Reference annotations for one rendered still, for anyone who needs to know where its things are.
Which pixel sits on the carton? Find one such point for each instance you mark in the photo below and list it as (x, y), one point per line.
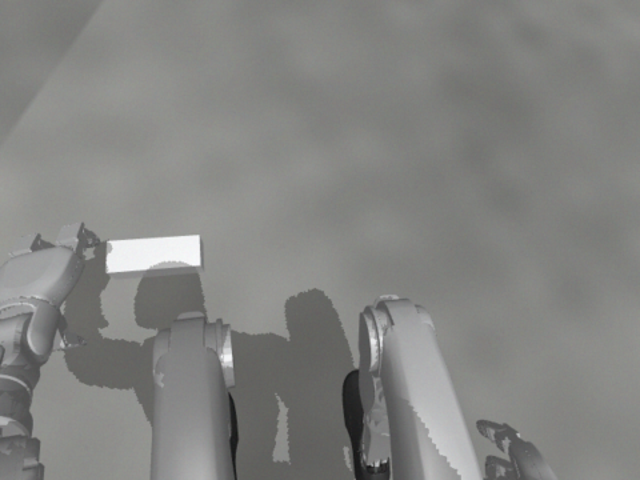
(150, 257)

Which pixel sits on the left robot hand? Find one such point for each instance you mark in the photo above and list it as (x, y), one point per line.
(40, 270)

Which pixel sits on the right robot hand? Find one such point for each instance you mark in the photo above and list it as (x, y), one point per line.
(527, 462)

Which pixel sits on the left robot arm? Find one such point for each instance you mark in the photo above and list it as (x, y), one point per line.
(27, 330)

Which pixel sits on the right robot foot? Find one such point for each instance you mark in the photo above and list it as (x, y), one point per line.
(353, 416)

